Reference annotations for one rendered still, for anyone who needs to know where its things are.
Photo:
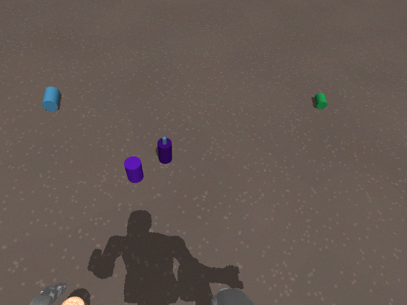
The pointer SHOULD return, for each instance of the left robot hand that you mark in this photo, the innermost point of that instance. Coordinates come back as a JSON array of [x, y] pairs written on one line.
[[49, 294]]

